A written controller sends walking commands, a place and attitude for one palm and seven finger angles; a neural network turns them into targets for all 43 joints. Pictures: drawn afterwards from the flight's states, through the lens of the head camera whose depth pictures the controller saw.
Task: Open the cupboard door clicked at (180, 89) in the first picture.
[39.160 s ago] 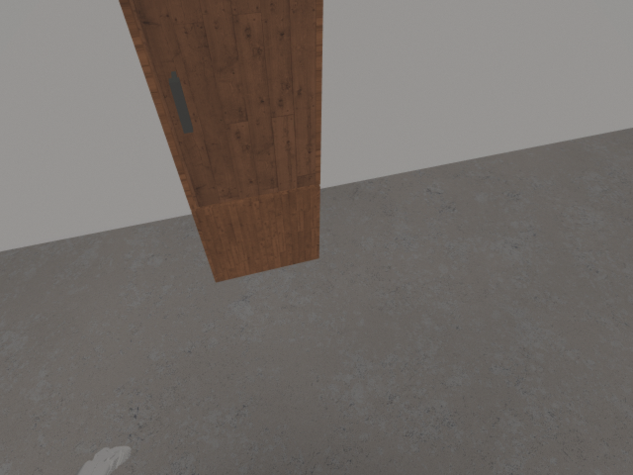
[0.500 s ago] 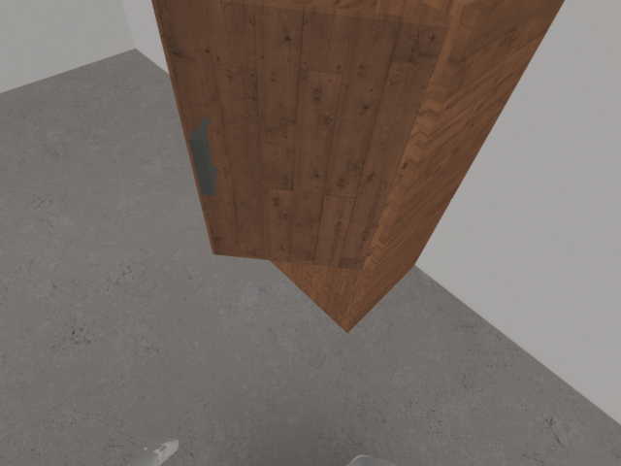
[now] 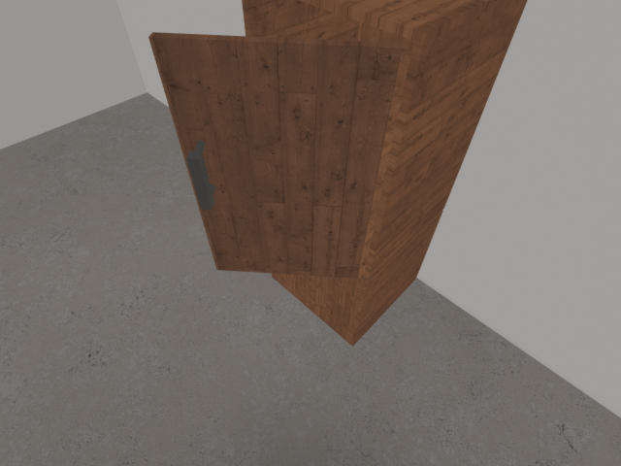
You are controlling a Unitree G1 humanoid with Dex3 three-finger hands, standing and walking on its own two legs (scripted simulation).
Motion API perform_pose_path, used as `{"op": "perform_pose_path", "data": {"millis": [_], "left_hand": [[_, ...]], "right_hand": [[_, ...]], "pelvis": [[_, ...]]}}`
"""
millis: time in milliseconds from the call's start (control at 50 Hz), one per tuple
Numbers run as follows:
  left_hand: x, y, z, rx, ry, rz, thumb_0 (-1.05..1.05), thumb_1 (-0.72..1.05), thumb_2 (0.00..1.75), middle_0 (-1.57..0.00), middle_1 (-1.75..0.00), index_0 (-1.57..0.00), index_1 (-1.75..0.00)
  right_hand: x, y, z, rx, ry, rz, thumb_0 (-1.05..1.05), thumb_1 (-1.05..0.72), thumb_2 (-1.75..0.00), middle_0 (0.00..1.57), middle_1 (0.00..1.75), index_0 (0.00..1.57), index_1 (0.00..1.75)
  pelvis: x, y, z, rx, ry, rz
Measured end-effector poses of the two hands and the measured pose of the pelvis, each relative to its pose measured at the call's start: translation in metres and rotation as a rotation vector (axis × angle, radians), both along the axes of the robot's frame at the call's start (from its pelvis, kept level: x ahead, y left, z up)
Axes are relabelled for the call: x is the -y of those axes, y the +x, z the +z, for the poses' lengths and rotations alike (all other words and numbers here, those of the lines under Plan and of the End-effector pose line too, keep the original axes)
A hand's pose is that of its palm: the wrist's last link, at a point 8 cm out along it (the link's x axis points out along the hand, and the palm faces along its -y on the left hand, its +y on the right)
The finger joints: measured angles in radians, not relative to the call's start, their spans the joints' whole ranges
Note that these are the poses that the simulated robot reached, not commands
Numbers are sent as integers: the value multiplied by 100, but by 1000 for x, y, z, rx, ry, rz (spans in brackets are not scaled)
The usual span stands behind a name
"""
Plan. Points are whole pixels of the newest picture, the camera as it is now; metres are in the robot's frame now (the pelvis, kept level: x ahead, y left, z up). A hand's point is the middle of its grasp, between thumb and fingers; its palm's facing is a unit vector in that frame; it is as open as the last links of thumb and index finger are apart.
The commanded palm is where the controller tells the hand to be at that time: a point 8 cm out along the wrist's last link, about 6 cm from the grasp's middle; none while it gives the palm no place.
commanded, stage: come to a stop and stand still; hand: left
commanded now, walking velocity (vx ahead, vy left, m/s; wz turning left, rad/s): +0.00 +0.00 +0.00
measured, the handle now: (203, 175) +0.61 +0.23 +0.00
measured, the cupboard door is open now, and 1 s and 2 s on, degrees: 40 40 40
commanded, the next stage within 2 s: look again from close up in 0.36 s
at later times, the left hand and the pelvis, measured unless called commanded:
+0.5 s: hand out of the picture -0.01 +0.14 -0.18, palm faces +0.03 -0.99 -0.16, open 7.4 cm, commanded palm none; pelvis +0.01 -0.01 +0.00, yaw +0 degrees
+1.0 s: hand out of the picture +0.04 +0.19 -0.17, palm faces -0.02 -0.97 -0.24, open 7.4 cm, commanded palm none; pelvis +0.02 +0.00 +0.00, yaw -1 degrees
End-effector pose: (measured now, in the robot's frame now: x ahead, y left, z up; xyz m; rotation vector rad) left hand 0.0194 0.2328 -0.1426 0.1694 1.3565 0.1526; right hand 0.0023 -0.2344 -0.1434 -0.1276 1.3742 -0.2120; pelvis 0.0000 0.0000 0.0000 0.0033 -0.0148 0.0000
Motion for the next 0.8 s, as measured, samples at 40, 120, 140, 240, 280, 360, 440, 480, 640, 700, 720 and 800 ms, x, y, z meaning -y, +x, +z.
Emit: {"op": "perform_pose_path", "data": {"millis": [40, 120, 140, 240, 280, 360, 440, 480, 640, 700, 720, 800], "left_hand": [[8, -2, 0, 7, -10, 1, 0, 91, 90, -19, -29, -20, -30], [19, -10, -1, -1, -17, 7, 1, 92, 90, -20, -30, -20, -30], [21, -12, -1, -5, -20, 9, 1, 93, 90, -20, -30, -20, -30], [30, -24, -2, -36, -34, 21, 1, 92, 90, -20, -30, -20, -30], [33, -28, -3, -49, -40, 27, 1, 92, 90, -20, -30, -20, -30], [38, -34, -4, -72, -53, 38, 0, 91, 90, -20, -30, -20, -30], [42, -36, -5, -86, -63, 45, 0, 91, 90, -20, -30, -20, -30], [42, -36, -6, -85, -60, 40, 0, 91, 90, -20, -30, -20, -30], [21, -21, -6, -45, -19, 9, 0, 91, 90, -20, -30, -20, -30], [9, -11, -4, -18, 6, 9, 0, 91, 90, -20, -30, -20, -30], [5, -8, -3, -10, 14, 7, 0, 91, 90, -20, -30, -20, -30], [-4, 4, 0, 13, 36, -4, 0, 91, 90, -20, -30, -20, -30]], "right_hand": [[0, -11, 0, -22, 12, -3, 0, -90, -90, 20, 30, 20, 30], [-1, -29, 0, -69, 30, -8, 0, -90, -90, 20, 30, 20, 30], [-2, -33, 0, -79, 33, -9, 0, -90, -90, 20, 30, 20, 30], [-4, -46, 1, -122, 45, -11, 0, -90, -90, 20, 30, 20, 30], [-5, -48, 1, -133, 46, -11, 0, -90, -90, 20, 30, 20, 30], [-7, -44, 2, -136, 46, -9, 0, -90, -90, 20, 30, 20, 30], [-8, -34, 2, -119, 40, -4, 0, -90, -90, 20, 30, 20, 30], [-8, -25, 2, -102, 39, 3, 0, -90, -90, 20, 30, 20, 30], [-11, 12, -10, 23, 27, 37, 1, -92, -90, 20, 30, 20, 30], [-13, 21, -12, 47, 27, 47, 1, -93, -90, 20, 30, 20, 30], [-13, 23, -13, 52, 28, 49, 1, -93, -90, 20, 30, 20, 30], [-15, 29, -13, 63, 30, 53, 1, -93, -90, 20, 30, 20, 30]], "pelvis": [[4, -1, 1, 5, 1, 1], [10, -3, 2, 11, 0, 2], [12, -3, 3, 11, 0, 2], [16, -4, 3, 8, -1, 5], [16, -3, 4, 5, -2, 6], [17, 0, 4, 1, -2, 6], [16, 5, 4, -1, -1, 4], [15, 6, 3, -7, -8, 2], [-2, 10, -6, -13, -16, 2], [-5, 13, -8, -6, -8, -2], [-6, 14, -8, -5, -6, -4], [-8, 16, -7, -2, 3, -11]]}}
